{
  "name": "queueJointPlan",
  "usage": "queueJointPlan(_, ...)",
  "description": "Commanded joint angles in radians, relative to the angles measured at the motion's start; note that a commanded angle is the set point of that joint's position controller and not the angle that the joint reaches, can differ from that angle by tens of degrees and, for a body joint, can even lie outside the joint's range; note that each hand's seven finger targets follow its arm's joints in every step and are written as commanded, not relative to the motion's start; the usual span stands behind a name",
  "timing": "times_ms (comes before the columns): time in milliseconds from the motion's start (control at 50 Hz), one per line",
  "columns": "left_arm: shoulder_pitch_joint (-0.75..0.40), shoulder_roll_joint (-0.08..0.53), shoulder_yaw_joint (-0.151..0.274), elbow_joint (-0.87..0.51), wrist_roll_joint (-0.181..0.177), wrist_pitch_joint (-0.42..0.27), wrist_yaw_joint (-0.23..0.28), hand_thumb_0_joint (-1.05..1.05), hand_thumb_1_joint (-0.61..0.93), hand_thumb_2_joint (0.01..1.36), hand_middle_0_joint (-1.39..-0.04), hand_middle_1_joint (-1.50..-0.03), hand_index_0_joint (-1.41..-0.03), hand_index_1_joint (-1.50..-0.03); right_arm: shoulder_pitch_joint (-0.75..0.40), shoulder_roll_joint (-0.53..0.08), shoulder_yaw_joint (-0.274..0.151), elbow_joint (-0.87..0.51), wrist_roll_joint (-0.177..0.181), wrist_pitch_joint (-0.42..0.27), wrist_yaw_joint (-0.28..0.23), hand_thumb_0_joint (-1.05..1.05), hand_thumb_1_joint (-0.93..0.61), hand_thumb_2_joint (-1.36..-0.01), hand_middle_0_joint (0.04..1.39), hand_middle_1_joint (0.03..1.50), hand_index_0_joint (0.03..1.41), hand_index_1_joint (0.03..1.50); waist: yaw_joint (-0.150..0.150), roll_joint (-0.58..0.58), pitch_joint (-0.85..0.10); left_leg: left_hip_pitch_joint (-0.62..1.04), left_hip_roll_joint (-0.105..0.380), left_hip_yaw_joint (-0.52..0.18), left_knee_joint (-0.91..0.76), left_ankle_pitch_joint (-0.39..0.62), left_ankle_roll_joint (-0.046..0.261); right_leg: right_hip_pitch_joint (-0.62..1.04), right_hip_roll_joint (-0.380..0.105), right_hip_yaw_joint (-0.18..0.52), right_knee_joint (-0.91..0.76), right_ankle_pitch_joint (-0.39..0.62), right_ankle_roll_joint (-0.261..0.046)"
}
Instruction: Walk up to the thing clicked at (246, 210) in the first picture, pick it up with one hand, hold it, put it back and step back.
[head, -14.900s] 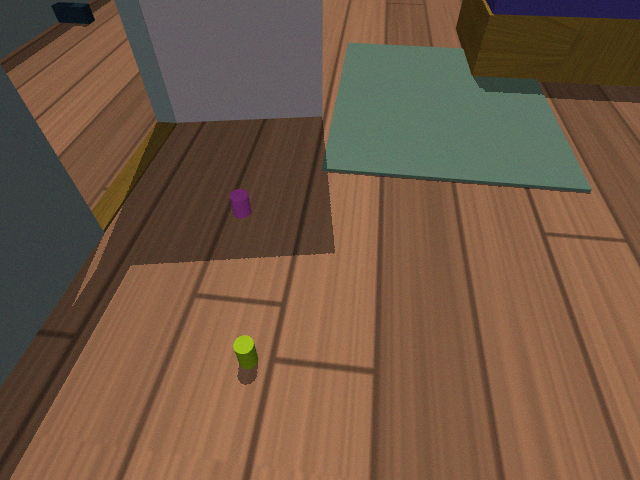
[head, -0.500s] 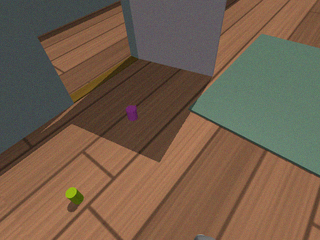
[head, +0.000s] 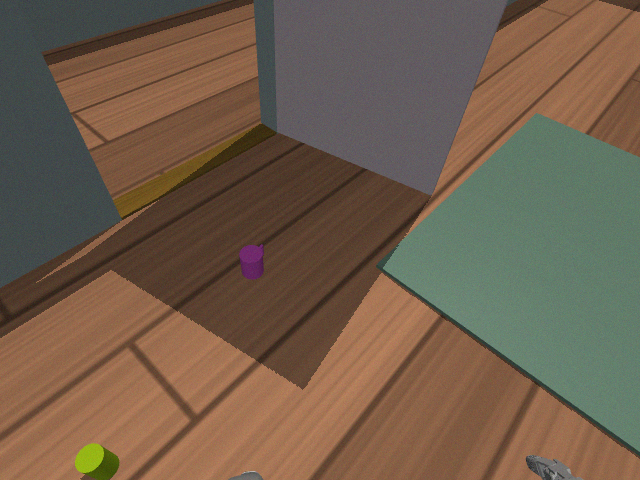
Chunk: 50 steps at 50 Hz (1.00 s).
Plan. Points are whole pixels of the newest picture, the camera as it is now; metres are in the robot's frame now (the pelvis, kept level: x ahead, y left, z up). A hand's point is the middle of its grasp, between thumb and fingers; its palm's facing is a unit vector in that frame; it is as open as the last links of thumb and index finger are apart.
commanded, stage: walk up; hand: left
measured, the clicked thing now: (254, 259) +0.97 +0.21 -0.70
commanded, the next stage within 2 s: none
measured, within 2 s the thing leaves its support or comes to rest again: neither
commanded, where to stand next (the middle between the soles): +0.57 -0.02 m, yaw +0 degrees
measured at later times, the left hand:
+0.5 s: hand (176, 379) +0.28 +0.22 -0.10, palm faces -0.01 -0.91 -0.42, open 7.4 cm
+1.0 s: hand (168, 346) +0.35 +0.25 -0.15, palm faces +0.02 -0.94 -0.34, open 7.4 cm
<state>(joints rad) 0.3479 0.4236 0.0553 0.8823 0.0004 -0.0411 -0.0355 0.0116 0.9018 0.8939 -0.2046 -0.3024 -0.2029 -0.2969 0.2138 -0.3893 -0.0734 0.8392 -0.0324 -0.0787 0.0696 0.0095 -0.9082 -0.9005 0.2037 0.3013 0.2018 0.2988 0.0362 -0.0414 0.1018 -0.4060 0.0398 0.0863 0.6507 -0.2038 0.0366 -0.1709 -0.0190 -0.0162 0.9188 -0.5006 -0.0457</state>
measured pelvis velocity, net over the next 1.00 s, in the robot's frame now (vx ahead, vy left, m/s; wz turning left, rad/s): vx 0.35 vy -0.02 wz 0.05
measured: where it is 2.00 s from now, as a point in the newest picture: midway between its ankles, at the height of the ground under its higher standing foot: (312, 385)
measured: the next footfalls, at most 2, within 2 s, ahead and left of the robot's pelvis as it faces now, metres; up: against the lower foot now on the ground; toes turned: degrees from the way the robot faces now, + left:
right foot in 0.40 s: +0.31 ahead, -0.16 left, +0.00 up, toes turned -5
left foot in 0.90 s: +0.46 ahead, +0.10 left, +0.00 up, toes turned +6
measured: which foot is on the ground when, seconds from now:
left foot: down 0.00-0.42, up 0.44-0.88, down 0.90-1.00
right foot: up 0.00-0.38, down 0.40-0.94, up 0.96-1.00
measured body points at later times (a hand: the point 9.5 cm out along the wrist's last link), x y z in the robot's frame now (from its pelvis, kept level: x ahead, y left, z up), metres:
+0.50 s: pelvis +0.20 -0.06 +0.00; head +0.21 -0.09 +0.45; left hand +0.28 +0.26 -0.08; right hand +0.24 -0.38 -0.13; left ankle +0.12 +0.09 -0.66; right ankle +0.27 -0.16 -0.72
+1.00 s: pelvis +0.35 -0.02 +0.01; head +0.38 +0.00 +0.45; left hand +0.35 +0.30 -0.12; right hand +0.47 -0.33 -0.08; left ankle +0.42 +0.09 -0.72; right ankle +0.28 -0.15 -0.67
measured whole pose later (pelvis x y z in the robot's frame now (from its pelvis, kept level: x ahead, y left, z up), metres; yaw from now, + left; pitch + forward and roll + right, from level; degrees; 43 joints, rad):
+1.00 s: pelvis +0.35 -0.02 +0.01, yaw +3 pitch -3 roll -1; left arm 0.36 0.42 0.05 0.87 0.00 -0.04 -0.03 0.01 0.90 0.89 -0.21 -0.30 -0.20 -0.30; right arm 0.24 -0.40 -0.06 0.83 -0.02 -0.07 0.06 0.01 -0.91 -0.90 0.20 0.30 0.20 0.30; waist 0.03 -0.02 0.11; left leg -0.35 0.03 0.05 0.62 -0.22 0.03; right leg -0.25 -0.04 -0.05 0.93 -0.49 -0.04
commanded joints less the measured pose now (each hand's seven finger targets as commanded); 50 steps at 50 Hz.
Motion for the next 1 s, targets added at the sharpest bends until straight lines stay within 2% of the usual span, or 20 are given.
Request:
queueJointPlan(0, 0.023, 0.244, 0.044, -0.076, -0.003, -0.037, 0.018, 0.000, 0.900, 0.900, -0.200, -0.300, -0.200, -0.300, 0.134, -0.291, -0.083, -0.060, 0.036, -0.018, -0.039, 0.000, -0.900, -0.900, 0.200, 0.300, 0.200, 0.300, -0.081, 0.124, -0.097, 0.367, 0.324, -0.495, -0.402, -0.113, 0.181, -0.422, -0.025, 0.155, 0.287, 0.086, -0.015)
queueJointPlan(40, 0.067, 0.216, 0.044, -0.053, -0.013, -0.032, 0.004, 0.000, 0.900, 0.900, -0.200, -0.300, -0.200, -0.300, 0.097, -0.251, -0.057, -0.066, 0.042, -0.026, -0.043, 0.000, -0.900, -0.900, 0.200, 0.300, 0.200, 0.300, -0.044, 0.141, -0.059, 0.270, 0.244, -0.288, -0.396, 0.065, 0.126, -0.354, -0.047, 0.125, 0.195, 0.147, -0.001)
queueJointPlan(100, 0.075, 0.187, 0.043, -0.048, -0.008, -0.021, -0.011, 0.000, 0.900, 0.900, -0.200, -0.300, -0.200, -0.300, 0.094, -0.248, -0.055, -0.079, 0.035, -0.035, -0.042, 0.000, -0.900, -0.900, 0.200, 0.300, 0.200, 0.300, -0.033, 0.187, -0.068, 0.250, 0.210, -0.183, -0.393, 0.124, 0.153, -0.320, -0.055, 0.068, 0.104, 0.198, 0.031)
queueJointPlan(180, -0.045, 0.171, 0.043, -0.091, 0.008, -0.022, -0.030, 0.000, 0.900, 0.900, -0.200, -0.300, -0.200, -0.300, 0.116, -0.266, -0.059, -0.081, 0.029, -0.034, -0.038, 0.000, -0.900, -0.900, 0.200, 0.300, 0.200, 0.300, -0.065, 0.194, -0.020, 0.279, 0.219, -0.154, -0.412, 0.085, 0.199, -0.376, -0.093, 0.023, -0.105, 0.244, 0.052)
queueJointPlan(220, -0.083, 0.158, 0.045, -0.099, 0.010, -0.026, -0.036, 0.000, 0.900, 0.900, -0.200, -0.300, -0.200, -0.300, 0.127, -0.272, -0.058, -0.078, 0.028, -0.032, -0.035, 0.000, -0.900, -0.900, 0.200, 0.300, 0.200, 0.300, -0.072, 0.196, -0.011, 0.251, 0.202, -0.127, -0.396, 0.091, 0.183, -0.324, -0.087, -0.002, -0.201, 0.302, 0.044)
queueJointPlan(340, -0.002, 0.178, 0.068, -0.040, 0.010, -0.041, -0.029, 0.000, 0.900, 0.900, -0.200, -0.300, -0.200, -0.300, 0.064, -0.268, -0.050, -0.106, 0.033, -0.012, -0.035, 0.000, -0.900, -0.900, 0.200, 0.300, 0.200, 0.300, 0.012, 0.110, -0.057, 0.093, 0.195, -0.124, -0.219, -0.043, 0.128, 0.006, -0.035, -0.042, -0.354, 0.387, 0.017)
queueJointPlan(380, 0.149, 0.263, 0.104, -0.007, 0.019, -0.058, -0.007, 0.000, 0.900, 0.900, -0.200, -0.300, -0.200, -0.300, 0.136, -0.180, -0.018, -0.103, 0.026, -0.010, -0.034, 0.000, -0.900, -0.900, 0.200, 0.300, 0.200, 0.300, 0.080, -0.165, -0.164, -0.028, 0.063, -0.014, 0.206, -0.056, 0.078, 0.245, -0.092, 0.085, -0.474, 0.140, -0.016)
queueJointPlan(400, 0.166, 0.331, 0.118, -0.029, 0.016, -0.068, 0.005, 0.000, 0.900, 0.900, -0.200, -0.300, -0.200, -0.300, 0.201, -0.121, 0.004, -0.108, 0.029, -0.004, -0.033, 0.000, -0.900, -0.900, 0.200, 0.300, 0.200, 0.300, 0.061, -0.300, -0.173, -0.184, -0.053, -0.020, 0.432, -0.315, 0.017, 0.291, -0.338, 0.509, -0.618, -0.001, -0.081)
queueJointPlan(420, 0.133, 0.348, 0.109, -0.037, 0.004, -0.064, 0.004, 0.000, 0.900, 0.900, -0.200, -0.300, -0.200, -0.300, 0.162, -0.230, -0.024, -0.088, 0.025, 0.007, -0.043, 0.000, -0.900, -0.900, 0.200, 0.300, 0.200, 0.300, 0.063, -0.177, -0.132, -0.239, -0.051, -0.091, 0.521, -0.323, 0.005, 0.242, -0.416, 0.690, -0.688, -0.011, -0.173)
queueJointPlan(440, 0.086, 0.348, 0.106, -0.056, -0.004, -0.061, 0.006, 0.000, 0.900, 0.900, -0.200, -0.300, -0.200, -0.300, 0.149, -0.262, -0.034, -0.069, 0.023, 0.011, -0.051, 0.000, -0.900, -0.900, 0.200, 0.300, 0.200, 0.300, 0.047, -0.147, -0.094, -0.238, -0.010, -0.135, 0.542, -0.305, 0.004, 0.168, -0.425, 0.694, -0.685, 0.020, -0.203)
queueJointPlan(520, -0.021, 0.246, 0.075, -0.074, -0.010, -0.068, 0.017, 0.000, 0.900, 0.900, -0.200, -0.300, -0.200, -0.300, 0.186, -0.214, -0.027, -0.009, 0.044, 0.022, -0.037, 0.000, -0.900, -0.900, 0.200, 0.300, 0.200, 0.300, -0.026, -0.115, -0.039, -0.121, 0.018, -0.181, 0.430, -0.121, 0.003, 0.018, -0.240, 0.248, -0.650, 0.380, -0.085)
queueJointPlan(540, -0.022, 0.236, 0.071, -0.079, -0.005, -0.071, 0.017, 0.000, 0.900, 0.900, -0.200, -0.300, -0.200, -0.300, 0.188, -0.209, -0.028, -0.007, 0.039, 0.027, -0.030, 0.000, -0.900, -0.900, 0.200, 0.300, 0.200, 0.300, -0.028, -0.115, -0.036, -0.091, 0.011, -0.164, 0.422, -0.094, -0.001, -0.027, -0.219, 0.196, -0.662, 0.390, -0.102)
queueJointPlan(680, 0.004, 0.245, 0.081, -0.112, 0.010, -0.075, 0.015, 0.000, 0.900, 0.900, -0.200, -0.300, -0.200, -0.300, 0.068, -0.201, -0.047, -0.043, 0.015, 0.038, -0.004, 0.000, -0.900, -0.900, 0.200, 0.300, 0.200, 0.300, 0.006, -0.080, 0.007, -0.155, 0.038, -0.155, 0.154, 0.011, -0.047, -0.003, -0.244, 0.134, -0.738, 0.138, -0.140)
queueJointPlan(820, 0.039, 0.261, 0.078, -0.112, 0.008, -0.064, 0.013, 0.000, 0.900, 0.900, -0.200, -0.300, -0.200, -0.300, -0.021, -0.181, -0.038, -0.071, 0.009, 0.010, 0.004, 0.000, -0.900, -0.900, 0.200, 0.300, 0.200, 0.300, 0.020, -0.070, -0.037, 0.012, 0.039, -0.064, -0.057, 0.015, -0.014, 0.011, -0.266, 0.086, -0.590, 0.365, -0.155)
queueJointPlan(880, 0.012, 0.236, 0.061, -0.127, 0.009, -0.055, 0.014, 0.000, 0.900, 0.900, -0.200, -0.300, -0.200, -0.300, 0.135, -0.216, -0.054, -0.023, 0.007, -0.003, -0.007, 0.000, -0.900, -0.900, 0.200, 0.300, 0.200, 0.300, -0.078, 0.044, -0.108, 0.285, -0.011, -0.040, -0.159, 0.003, 0.023, -0.082, -0.203, 0.018, -0.342, 0.480, -0.105)
queueJointPlan(900, 0.045, 0.181, 0.038, -0.131, 0.003, -0.052, 0.015, 0.000, 0.900, 0.900, -0.200, -0.300, -0.200, -0.300, 0.252, -0.275, -0.074, 0.005, -0.005, -0.011, -0.021, 0.000, -0.900, -0.900, 0.200, 0.300, 0.200, 0.300, -0.125, 0.216, -0.188, 0.441, 0.060, -0.172, -0.228, -0.123, 0.063, -0.174, -0.126, -0.039, -0.063, 0.458, -0.065)
queueJointPlan(920, 0.096, 0.094, 0.017, -0.141, -0.006, -0.049, 0.011, 0.000, 0.900, 0.900, -0.200, -0.300, -0.200, -0.300, 0.259, -0.356, -0.091, -0.020, -0.006, -0.016, -0.033, 0.000, -0.900, -0.900, 0.200, 0.300, 0.200, 0.300, -0.103, 0.431, -0.200, 0.571, 0.297, -0.573, -0.306, -0.185, 0.139, -0.437, 0.011, -0.062, 0.147, 0.007, 0.001)
queueJointPlan(940, 0.093, 0.195, 0.045, -0.107, -0.002, -0.034, 0.027, 0.000, 0.900, 0.900, -0.200, -0.300, -0.200, -0.300, 0.240, -0.366, -0.095, -0.036, 0.022, -0.013, -0.036, 0.000, -0.900, -0.900, 0.200, 0.300, 0.200, 0.300, -0.110, 0.271, -0.187, 0.548, 0.385, -0.742, -0.371, -0.216, 0.224, -0.486, 0.025, 0.000, 0.224, -0.066, -0.006)
queueJointPlan(960, 0.054, 0.235, 0.048, -0.094, 0.004, -0.028, 0.032, 0.000, 0.900, 0.900, -0.200, -0.300, -0.200, -0.300, 0.222, -0.345, -0.094, -0.035, 0.037, -0.007, -0.036, 0.000, -0.900, -0.900, 0.200, 0.300, 0.200, 0.300, -0.102, 0.202, -0.118, 0.457, 0.387, -0.703, -0.371, -0.175, 0.247, -0.492, -0.016, 0.055, 0.272, -0.051, -0.012)
queueJointPlan(980, 0.047, 0.234, 0.040, -0.092, 0.002, -0.029, 0.029, 0.000, 0.900, 0.900, -0.200, -0.300, -0.200, -0.300, 0.176, -0.317, -0.080, -0.053, 0.039, -0.004, -0.041, 0.000, -0.900, -0.900, 0.200, 0.300, 0.200, 0.300, -0.081, 0.152, -0.080, 0.375, 0.338, -0.557, -0.365, -0.058, 0.220, -0.456, -0.035, 0.100, 0.253, 0.015, -0.008)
